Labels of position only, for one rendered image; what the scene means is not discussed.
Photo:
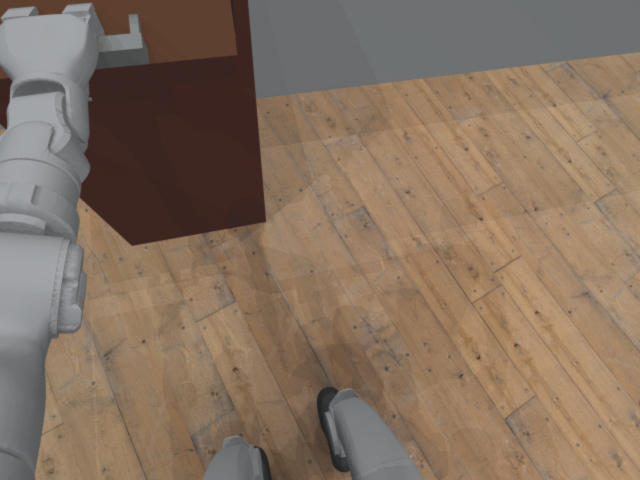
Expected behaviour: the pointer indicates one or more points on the left robot shin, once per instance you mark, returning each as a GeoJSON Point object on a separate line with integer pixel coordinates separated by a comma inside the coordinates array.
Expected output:
{"type": "Point", "coordinates": [233, 440]}

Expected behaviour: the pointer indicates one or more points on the cabinet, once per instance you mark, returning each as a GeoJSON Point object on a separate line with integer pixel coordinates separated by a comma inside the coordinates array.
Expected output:
{"type": "Point", "coordinates": [174, 147]}

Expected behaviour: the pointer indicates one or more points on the drawer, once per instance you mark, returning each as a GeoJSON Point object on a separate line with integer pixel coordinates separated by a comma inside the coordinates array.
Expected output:
{"type": "Point", "coordinates": [173, 30]}

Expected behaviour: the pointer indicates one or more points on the left robot forearm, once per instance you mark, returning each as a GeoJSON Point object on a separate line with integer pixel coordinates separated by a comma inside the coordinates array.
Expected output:
{"type": "Point", "coordinates": [42, 161]}

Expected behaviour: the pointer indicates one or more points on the handle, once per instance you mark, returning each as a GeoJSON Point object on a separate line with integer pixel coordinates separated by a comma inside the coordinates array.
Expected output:
{"type": "Point", "coordinates": [123, 49]}

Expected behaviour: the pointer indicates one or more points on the robot right thigh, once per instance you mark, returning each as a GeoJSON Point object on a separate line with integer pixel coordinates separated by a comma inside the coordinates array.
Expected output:
{"type": "Point", "coordinates": [371, 449]}

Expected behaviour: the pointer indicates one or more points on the left robot hand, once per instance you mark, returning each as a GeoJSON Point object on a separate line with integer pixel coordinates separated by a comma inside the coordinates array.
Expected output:
{"type": "Point", "coordinates": [63, 44]}

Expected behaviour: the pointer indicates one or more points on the left robot upper arm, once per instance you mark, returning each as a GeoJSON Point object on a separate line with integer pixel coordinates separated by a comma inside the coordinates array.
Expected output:
{"type": "Point", "coordinates": [42, 293]}

